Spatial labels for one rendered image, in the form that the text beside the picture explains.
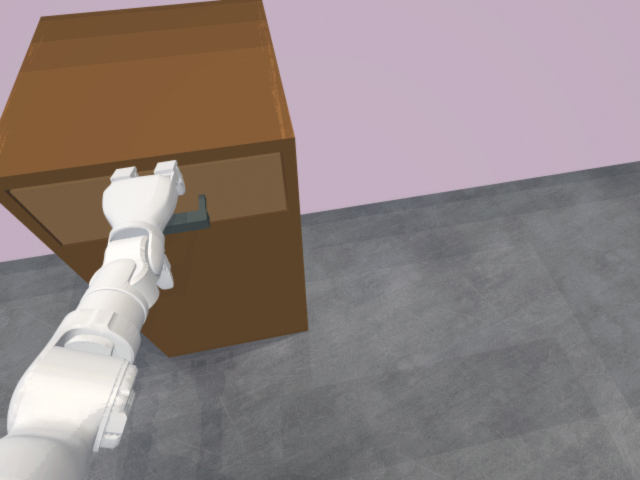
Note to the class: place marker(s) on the drawer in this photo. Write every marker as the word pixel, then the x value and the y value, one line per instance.
pixel 72 211

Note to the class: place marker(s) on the handle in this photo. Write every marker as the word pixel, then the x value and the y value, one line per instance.
pixel 189 221

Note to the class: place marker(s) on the left robot upper arm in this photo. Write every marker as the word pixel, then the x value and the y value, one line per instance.
pixel 75 403

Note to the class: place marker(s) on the robot left hand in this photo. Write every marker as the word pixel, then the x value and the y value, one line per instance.
pixel 151 199

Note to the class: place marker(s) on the robot left forearm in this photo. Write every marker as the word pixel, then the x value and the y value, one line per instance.
pixel 111 313

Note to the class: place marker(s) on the cabinet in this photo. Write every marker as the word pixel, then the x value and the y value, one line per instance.
pixel 193 82

